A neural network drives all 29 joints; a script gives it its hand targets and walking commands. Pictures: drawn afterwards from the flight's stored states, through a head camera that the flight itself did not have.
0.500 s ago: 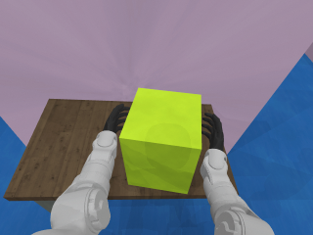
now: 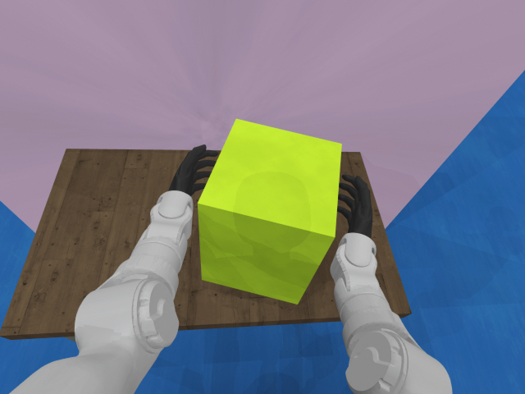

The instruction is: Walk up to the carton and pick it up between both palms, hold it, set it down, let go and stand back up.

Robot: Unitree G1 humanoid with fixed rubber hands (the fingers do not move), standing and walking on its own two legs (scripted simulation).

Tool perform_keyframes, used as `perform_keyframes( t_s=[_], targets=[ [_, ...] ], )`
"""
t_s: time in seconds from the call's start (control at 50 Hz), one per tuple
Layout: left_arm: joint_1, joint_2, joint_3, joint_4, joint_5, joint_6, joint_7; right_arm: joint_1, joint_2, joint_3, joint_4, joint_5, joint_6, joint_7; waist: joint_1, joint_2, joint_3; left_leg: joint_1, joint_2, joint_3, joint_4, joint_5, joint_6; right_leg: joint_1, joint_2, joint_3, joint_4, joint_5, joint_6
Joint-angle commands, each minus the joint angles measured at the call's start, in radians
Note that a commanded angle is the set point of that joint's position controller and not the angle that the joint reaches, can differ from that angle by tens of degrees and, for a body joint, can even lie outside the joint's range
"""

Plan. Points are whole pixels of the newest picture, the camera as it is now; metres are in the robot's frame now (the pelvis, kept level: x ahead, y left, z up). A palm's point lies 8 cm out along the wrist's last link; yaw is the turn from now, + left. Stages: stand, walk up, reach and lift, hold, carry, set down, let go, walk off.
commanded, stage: set down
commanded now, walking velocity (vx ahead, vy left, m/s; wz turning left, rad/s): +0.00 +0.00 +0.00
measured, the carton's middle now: (268, 215) +0.44 -0.01 -0.06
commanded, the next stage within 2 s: none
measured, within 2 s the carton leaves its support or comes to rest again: rests again in 0.44 s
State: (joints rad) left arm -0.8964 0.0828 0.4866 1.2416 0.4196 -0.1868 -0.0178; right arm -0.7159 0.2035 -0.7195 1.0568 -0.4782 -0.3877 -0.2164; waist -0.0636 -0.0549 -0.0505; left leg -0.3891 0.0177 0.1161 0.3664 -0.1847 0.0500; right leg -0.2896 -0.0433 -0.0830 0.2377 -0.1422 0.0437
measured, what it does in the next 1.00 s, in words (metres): stands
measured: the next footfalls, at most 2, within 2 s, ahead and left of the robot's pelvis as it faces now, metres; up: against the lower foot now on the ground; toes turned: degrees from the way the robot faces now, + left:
none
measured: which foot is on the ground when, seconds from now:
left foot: down 0.00-1.00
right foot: down 0.00-1.00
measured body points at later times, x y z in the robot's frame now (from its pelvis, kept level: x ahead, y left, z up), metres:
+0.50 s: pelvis +0.00 -0.01 +0.00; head +0.11 +0.02 +0.43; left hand +0.44 +0.14 -0.01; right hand +0.38 -0.15 +0.00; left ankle -0.01 +0.08 -0.75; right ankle -0.04 -0.15 -0.75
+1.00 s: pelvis -0.03 +0.01 -0.02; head +0.09 +0.05 +0.41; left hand +0.44 +0.14 -0.01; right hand +0.37 -0.14 -0.01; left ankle -0.01 +0.08 -0.75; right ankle -0.04 -0.15 -0.75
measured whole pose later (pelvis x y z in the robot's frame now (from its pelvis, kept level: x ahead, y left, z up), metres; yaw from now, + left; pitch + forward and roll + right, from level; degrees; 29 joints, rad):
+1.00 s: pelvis -0.03 +0.01 -0.02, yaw +0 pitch +23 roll -4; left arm -1.02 0.16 0.50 1.42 0.41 -0.34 -0.01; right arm -0.81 0.24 -0.92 1.10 -0.56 -0.48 -0.19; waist -0.11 -0.03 -0.15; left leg -0.74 0.03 0.09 0.53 -0.18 0.06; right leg -0.62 -0.03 -0.10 0.38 -0.14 0.04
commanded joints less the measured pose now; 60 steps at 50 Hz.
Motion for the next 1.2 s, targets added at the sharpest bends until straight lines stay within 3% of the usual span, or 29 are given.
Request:
perform_keyframes(
  t_s=[0.0, 0.02, 0.04, 0.08, 0.14, 0.16, 0.2, 0.22, 0.28, 0.3, 0.32, 0.36, 0.44, 0.5, 0.52, 0.6, 0.72, 0.76, 0.78, 0.8, 1.18],
  targets=[
    [-0.515, -0.594, -0.24, -0.041, 0.032, -0.127, -0.111, -0.543, 0.513, 0.355, 0.078, -0.075, -0.136, 0.154, -0.003, 0.215, -0.659, 0.522, 0.068, -0.038, 0.149, 1.0, -0.163, -0.017, 0.102, -0.07, 0.044, 0.397, -0.051],
    [-0.511, -0.606, -0.257, -0.039, 0.021, -0.139, -0.1, -0.553, 0.505, 0.356, 0.091, -0.082, -0.16, 0.154, 0.0, 0.221, -0.673, 0.511, 0.078, -0.04, 0.166, 1.086, -0.18, -0.04, 0.105, -0.069, 0.023, 0.4, -0.063],
    [-0.506, -0.602, -0.261, -0.038, 0.025, -0.151, -0.095, -0.542, 0.51, 0.352, 0.109, -0.086, -0.174, 0.151, 0.011, 0.231, -0.697, 0.492, 0.078, -0.037, 0.173, 1.091, -0.178, -0.052, 0.102, -0.06, 0.008, 0.39, -0.072],
    [-0.498, -0.575, -0.239, -0.008, 0.036, -0.174, -0.094, -0.545, 0.515, 0.341, 0.101, -0.104, -0.195, 0.146, 0.031, 0.21, -0.718, 0.43, 0.061, -0.023, 0.177, 1.009, -0.168, -0.034, 0.089, -0.048, 0.022, 0.429, -0.067],
    [-0.491, -0.54, -0.209, -0.003, 0.063, -0.211, -0.112, -0.495, 0.54, 0.329, 0.119, -0.121, -0.204, 0.13, 0.018, 0.162, -0.706, 0.225, 0.016, -0.006, 0.124, 0.647, -0.122, 0.167, 0.046, -0.008, 0.097, 0.533, -0.042],
    [-0.498, -0.541, -0.214, 0.006, 0.061, -0.215, -0.122, -0.487, 0.543, 0.307, 0.124, -0.132, -0.201, 0.126, -0.005, 0.149, -0.688, 0.15, 0.01, -0.003, 0.094, 0.52, -0.119, 0.231, 0.033, 0.001, 0.111, 0.556, -0.04],
    [-0.509, -0.512, -0.19, 0.028, 0.066, -0.214, -0.139, -0.469, 0.556, 0.282, 0.134, -0.141, -0.186, 0.118, -0.006, 0.123, -0.649, 0.076, -0.001, 0.005, 0.049, 0.359, -0.097, 0.266, 0.019, 0.016, 0.114, 0.519, -0.032],
    [-0.511, -0.511, -0.195, 0.042, 0.059, -0.217, -0.14, -0.471, 0.558, 0.28, 0.155, -0.138, -0.182, 0.115, -0.009, 0.119, -0.635, 0.084, 0.0, 0.004, 0.051, 0.385, -0.096, 0.255, 0.023, 0.01, 0.117, 0.547, -0.029],
    [-0.491, -0.478, -0.189, 0.119, 0.059, -0.21, -0.146, -0.452, 0.535, 0.321, 0.241, -0.112, -0.181, 0.112, -0.016, 0.114, -0.552, 0.165, 0.01, -0.016, 0.128, 0.682, -0.119, 0.192, 0.047, 0.008, 0.145, 0.703, -0.016],
    [-0.471, -0.455, -0.175, 0.125, 0.068, -0.206, -0.155, -0.43, 0.502, 0.292, 0.228, -0.121, -0.171, 0.108, -0.033, 0.115, -0.549, 0.17, 0.008, -0.016, 0.11, 0.592, -0.115, 0.184, 0.044, 0.005, 0.13, 0.65, -0.019],
    [-0.473, -0.45, -0.165, 0.111, 0.072, -0.205, -0.159, -0.435, 0.515, 0.294, 0.21, -0.122, -0.168, 0.105, -0.017, 0.103, -0.547, 0.142, -0.003, -0.004, 0.083, 0.462, -0.101, 0.207, 0.03, 0.008, 0.125, 0.606, -0.017],
    [-0.492, -0.445, -0.158, 0.137, 0.057, -0.207, -0.161, -0.455, 0.532, 0.289, 0.188, -0.124, -0.165, 0.095, -0.016, 0.084, -0.546, 0.062, -0.003, -0.007, 0.07, 0.382, -0.095, 0.229, 0.021, 0.013, 0.147, 0.621, -0.017],
    [-0.517, -0.447, -0.159, 0.138, 0.059, -0.209, -0.164, -0.444, 0.531, 0.283, 0.208, -0.116, -0.162, 0.101, -0.022, 0.123, -0.563, 0.054, 0.003, -0.015, 0.099, 0.47, -0.1, 0.193, 0.031, 0.006, 0.158, 0.614, -0.018],
    [-0.548, -0.456, -0.175, 0.126, 0.061, -0.217, -0.156, -0.466, 0.512, 0.237, 0.202, -0.133, -0.161, 0.107, -0.035, 0.167, -0.606, 0.119, 0.014, -0.02, 0.129, 0.504, -0.117, 0.076, 0.047, -0.022, 0.141, 0.487, -0.034],
    [-0.547, -0.45, -0.171, 0.117, 0.063, -0.221, -0.152, -0.463, 0.517, 0.237, 0.213, -0.131, -0.159, 0.111, -0.023, 0.18, -0.619, 0.145, 0.014, -0.017, 0.136, 0.511, -0.119, 0.049, 0.049, -0.023, 0.135, 0.46, -0.037],
    [-0.586, -0.434, -0.151, 0.143, 0.064, -0.217, -0.146, -0.511, 0.499, 0.175, 0.177, -0.143, -0.147, 0.116, -0.03, 0.184, -0.639, 0.126, 0.013, -0.016, 0.139, 0.398, -0.113, -0.016, 0.048, -0.028, 0.131, 0.34, -0.045],
    [-0.633, -0.422, -0.149, 0.144, 0.065, -0.214, -0.127, -0.56, 0.464, 0.086, 0.17, -0.166, -0.12, 0.131, -0.042, 0.243, -0.648, 0.186, 0.027, -0.029, 0.151, 0.353, -0.127, -0.165, 0.056, -0.04, 0.111, 0.156, -0.06],
    [-0.643, -0.414, -0.132, 0.143, 0.065, -0.213, -0.121, -0.585, 0.461, 0.07, 0.149, -0.171, -0.114, 0.139, -0.033, 0.244, -0.665, 0.179, 0.028, -0.031, 0.154, 0.326, -0.128, -0.191, 0.056, -0.042, 0.115, 0.115, -0.06],
    [-0.655, -0.411, -0.136, 0.152, 0.062, -0.211, -0.119, -0.589, 0.456, 0.05, 0.148, -0.173, -0.106, 0.141, -0.049, 0.245, -0.662, 0.185, 0.032, -0.037, 0.152, 0.312, -0.129, -0.201, 0.057, -0.046, 0.116, 0.102, -0.062],
    [-0.652, -0.403, -0.125, 0.152, 0.061, -0.213, -0.118, -0.598, 0.464, 0.054, 0.142, -0.173, -0.101, 0.146, -0.036, 0.237, -0.659, 0.177, 0.029, -0.034, 0.153, 0.298, -0.124, -0.218, 0.053, -0.043, 0.119, 0.082, -0.059],
    [-0.646, -0.365, -0.1, 0.203, 0.056, -0.207, -0.123, -0.588, 0.452, 0.036, 0.186, -0.18, -0.058, 0.171, -0.082, 0.235, -0.602, 0.173, 0.036, -0.078, 0.223, 0.362, -0.139, -0.279, 0.059, -0.045, 0.182, 0.089, -0.052]
  ],
)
